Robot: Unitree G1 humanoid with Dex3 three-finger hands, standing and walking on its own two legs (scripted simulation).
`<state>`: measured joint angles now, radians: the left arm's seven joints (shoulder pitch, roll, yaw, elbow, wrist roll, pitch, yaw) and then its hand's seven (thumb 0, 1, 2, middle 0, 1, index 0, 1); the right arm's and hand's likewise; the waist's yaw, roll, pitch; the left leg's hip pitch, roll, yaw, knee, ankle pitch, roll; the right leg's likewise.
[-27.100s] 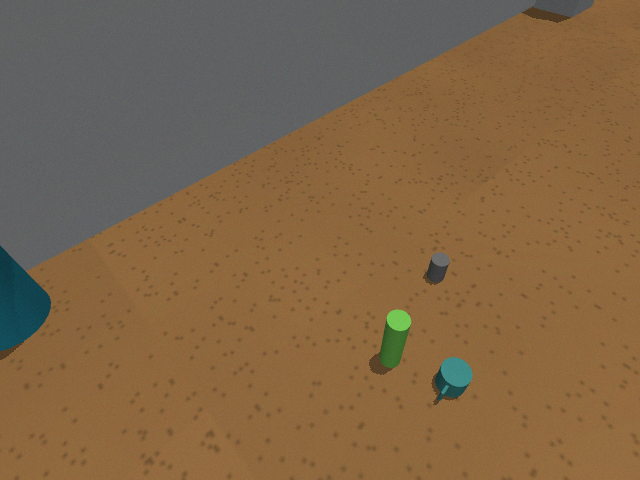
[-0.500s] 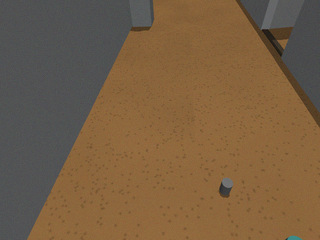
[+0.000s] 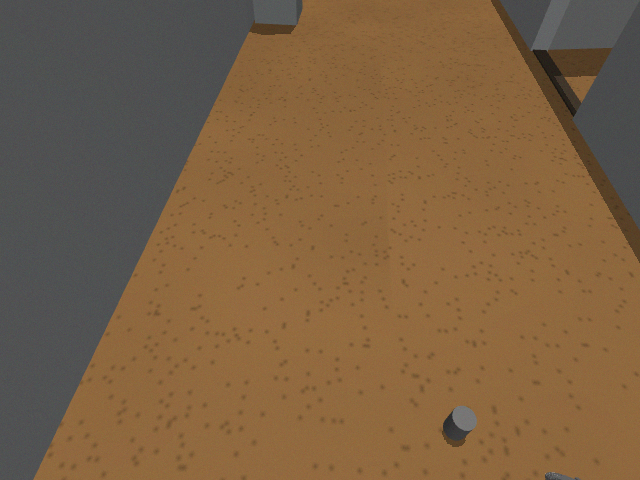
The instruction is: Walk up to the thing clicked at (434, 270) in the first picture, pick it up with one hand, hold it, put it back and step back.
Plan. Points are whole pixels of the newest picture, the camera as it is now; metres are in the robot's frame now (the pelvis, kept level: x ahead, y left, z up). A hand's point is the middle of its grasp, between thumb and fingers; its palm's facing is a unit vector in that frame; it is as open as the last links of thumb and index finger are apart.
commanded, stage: walk up
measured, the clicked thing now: (459, 423) +0.39 -0.39 -0.72
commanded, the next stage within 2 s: none
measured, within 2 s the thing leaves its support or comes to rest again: neither
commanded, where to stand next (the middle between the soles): +0.77 +0.00 m, yaw +1 degrees
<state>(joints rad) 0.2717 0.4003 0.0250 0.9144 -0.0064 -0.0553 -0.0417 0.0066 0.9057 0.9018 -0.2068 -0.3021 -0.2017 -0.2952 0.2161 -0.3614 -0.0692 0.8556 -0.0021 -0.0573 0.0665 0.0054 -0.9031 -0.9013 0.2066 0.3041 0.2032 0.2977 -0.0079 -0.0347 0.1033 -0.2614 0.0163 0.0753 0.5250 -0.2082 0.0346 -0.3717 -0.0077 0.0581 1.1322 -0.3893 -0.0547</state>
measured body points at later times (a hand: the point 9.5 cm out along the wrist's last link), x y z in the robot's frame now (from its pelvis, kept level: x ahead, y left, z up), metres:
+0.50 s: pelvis +0.23 -0.05 +0.01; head +0.25 -0.07 +0.45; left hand +0.24 +0.28 -0.09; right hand +0.33 -0.35 -0.12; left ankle +0.29 +0.10 -0.68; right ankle +0.22 -0.16 -0.73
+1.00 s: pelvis +0.42 +0.00 +0.01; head +0.44 +0.01 +0.45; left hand +0.48 +0.32 -0.11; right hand +0.49 -0.32 -0.09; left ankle +0.40 +0.10 -0.73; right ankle +0.54 -0.16 -0.69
